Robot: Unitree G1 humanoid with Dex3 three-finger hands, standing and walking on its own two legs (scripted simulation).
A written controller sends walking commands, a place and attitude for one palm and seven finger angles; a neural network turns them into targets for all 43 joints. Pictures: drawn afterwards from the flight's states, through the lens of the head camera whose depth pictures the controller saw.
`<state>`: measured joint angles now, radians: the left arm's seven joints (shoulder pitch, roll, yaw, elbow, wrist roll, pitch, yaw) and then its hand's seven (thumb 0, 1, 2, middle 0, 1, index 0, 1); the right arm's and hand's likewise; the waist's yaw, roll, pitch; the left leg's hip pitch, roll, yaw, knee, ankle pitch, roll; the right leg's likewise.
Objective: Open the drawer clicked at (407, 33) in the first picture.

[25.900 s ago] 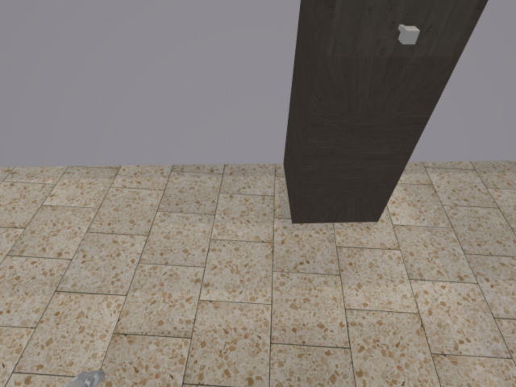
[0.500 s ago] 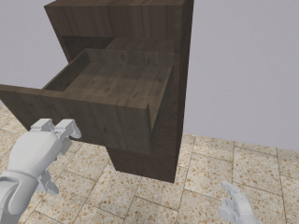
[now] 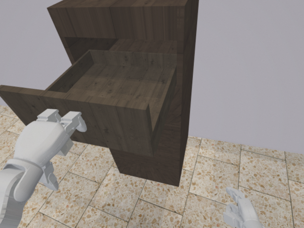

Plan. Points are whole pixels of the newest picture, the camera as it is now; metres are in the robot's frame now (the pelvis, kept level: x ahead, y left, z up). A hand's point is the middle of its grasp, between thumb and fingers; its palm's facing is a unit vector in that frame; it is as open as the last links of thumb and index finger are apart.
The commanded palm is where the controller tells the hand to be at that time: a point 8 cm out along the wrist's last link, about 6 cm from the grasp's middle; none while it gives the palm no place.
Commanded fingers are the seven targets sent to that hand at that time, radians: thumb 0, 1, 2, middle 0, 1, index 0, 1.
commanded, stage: lift the hand off the handle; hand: left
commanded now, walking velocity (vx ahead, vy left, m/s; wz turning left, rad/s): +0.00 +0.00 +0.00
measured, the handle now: (65, 137) +0.26 +0.25 +0.15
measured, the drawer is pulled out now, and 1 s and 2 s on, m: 0.30 0.30 0.30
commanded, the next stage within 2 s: draw the hand back to the body in 1.12 s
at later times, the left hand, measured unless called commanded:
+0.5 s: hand (43, 129) +0.23 +0.25 +0.22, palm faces +0.16 +0.01 -0.99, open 13.5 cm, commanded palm +0.19 +0.26 +0.29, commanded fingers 0.00 -0.50 0.30 -0.30 -1.20 -0.30 -1.20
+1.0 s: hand (29, 97) +0.24 +0.24 +0.29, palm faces +0.23 +0.06 -0.97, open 13.8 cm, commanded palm +0.19 +0.26 +0.36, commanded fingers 0.00 -0.50 0.30 -0.30 -1.20 -0.30 -1.20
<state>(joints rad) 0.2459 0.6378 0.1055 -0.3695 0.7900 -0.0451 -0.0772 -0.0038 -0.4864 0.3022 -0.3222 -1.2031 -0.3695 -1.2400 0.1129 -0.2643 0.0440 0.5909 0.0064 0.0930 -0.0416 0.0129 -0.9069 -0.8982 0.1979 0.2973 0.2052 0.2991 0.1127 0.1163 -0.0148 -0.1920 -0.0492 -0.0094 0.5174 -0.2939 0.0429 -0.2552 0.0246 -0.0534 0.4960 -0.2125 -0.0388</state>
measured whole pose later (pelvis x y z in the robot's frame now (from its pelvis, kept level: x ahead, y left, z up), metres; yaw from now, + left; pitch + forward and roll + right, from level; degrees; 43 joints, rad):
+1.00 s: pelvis -0.01 +0.01 +0.00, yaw +1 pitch -2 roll +0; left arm -0.14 0.86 0.24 -0.48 0.54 0.05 -0.41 0.00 -0.49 0.30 -0.32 -1.20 -0.32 -1.20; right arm 0.08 -0.30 0.07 0.60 0.04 0.05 0.02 0.01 -0.91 -0.90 0.20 0.30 0.20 0.30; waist 0.13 0.13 -0.02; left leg -0.19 -0.07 -0.01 0.46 -0.24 0.05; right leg -0.24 0.00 -0.06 0.44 -0.17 -0.02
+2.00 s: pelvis -0.02 +0.01 +0.00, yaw +0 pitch -2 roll +0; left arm -0.14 0.74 0.32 -0.26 0.49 0.14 -0.23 0.00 -0.49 0.30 -0.27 -1.00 -0.27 -1.00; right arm 0.06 -0.28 0.10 0.53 0.08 0.10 0.05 0.01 -0.91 -0.90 0.20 0.30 0.20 0.30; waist 0.11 0.12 -0.02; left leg -0.19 -0.07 -0.01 0.45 -0.23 0.05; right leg -0.25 0.01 -0.05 0.43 -0.15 -0.02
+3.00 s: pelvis +0.01 -0.02 +0.00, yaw +0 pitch +0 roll +0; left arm 0.08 0.66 0.12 -0.40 0.73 0.06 -0.17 0.00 -0.49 0.30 -0.14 -0.31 -0.16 -0.31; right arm 0.10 -0.29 0.05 0.57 0.03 0.14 0.00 0.01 -0.91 -0.90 0.20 0.30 0.20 0.30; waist 0.10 0.12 -0.03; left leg -0.22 -0.03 -0.02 0.54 -0.31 0.02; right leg -0.29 0.04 -0.07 0.53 -0.24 -0.06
